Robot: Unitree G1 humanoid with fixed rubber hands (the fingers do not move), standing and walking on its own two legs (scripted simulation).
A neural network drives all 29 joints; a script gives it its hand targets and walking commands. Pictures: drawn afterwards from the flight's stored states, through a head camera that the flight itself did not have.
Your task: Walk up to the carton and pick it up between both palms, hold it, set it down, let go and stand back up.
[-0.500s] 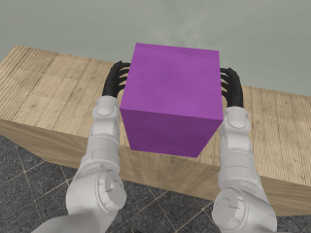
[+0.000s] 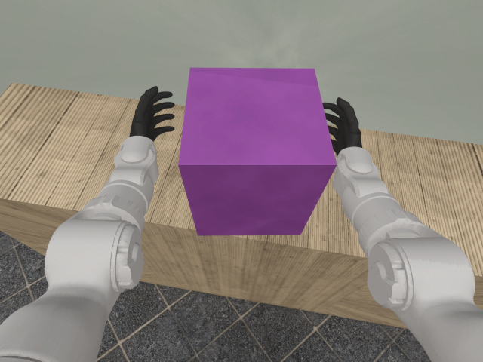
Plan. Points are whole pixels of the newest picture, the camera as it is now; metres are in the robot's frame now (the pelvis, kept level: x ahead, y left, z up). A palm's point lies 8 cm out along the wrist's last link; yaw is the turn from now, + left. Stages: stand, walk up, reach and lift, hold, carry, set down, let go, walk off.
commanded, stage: set down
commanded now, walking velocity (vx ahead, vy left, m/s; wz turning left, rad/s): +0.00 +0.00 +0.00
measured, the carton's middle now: (250, 159) +0.48 -0.01 +0.01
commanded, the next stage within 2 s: none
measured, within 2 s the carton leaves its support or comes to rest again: neither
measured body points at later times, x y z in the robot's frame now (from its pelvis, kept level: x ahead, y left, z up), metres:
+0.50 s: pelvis -0.03 +0.00 -0.01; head +0.06 +0.02 +0.43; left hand +0.49 +0.19 +0.13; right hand +0.46 -0.22 +0.14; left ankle +0.00 +0.09 -0.74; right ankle -0.01 -0.12 -0.74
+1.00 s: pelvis -0.01 +0.00 +0.01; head +0.04 +0.01 +0.45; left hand +0.50 +0.20 +0.22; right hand +0.47 -0.22 +0.21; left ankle +0.00 +0.09 -0.74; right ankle -0.01 -0.12 -0.74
